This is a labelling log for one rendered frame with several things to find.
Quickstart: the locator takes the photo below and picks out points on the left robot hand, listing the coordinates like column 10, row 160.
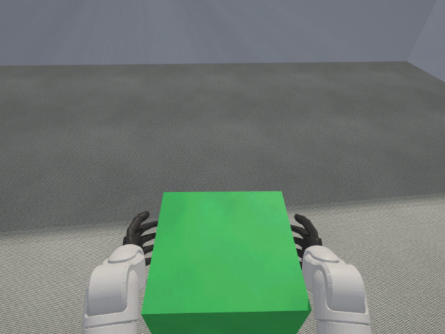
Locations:
column 135, row 230

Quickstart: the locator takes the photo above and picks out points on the robot left forearm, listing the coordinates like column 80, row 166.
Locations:
column 112, row 293

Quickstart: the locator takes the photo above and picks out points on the right robot hand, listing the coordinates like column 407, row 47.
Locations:
column 309, row 234

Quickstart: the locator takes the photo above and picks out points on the robot right forearm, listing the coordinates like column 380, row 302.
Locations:
column 339, row 293

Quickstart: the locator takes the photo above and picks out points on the carton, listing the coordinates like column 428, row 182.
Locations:
column 224, row 263

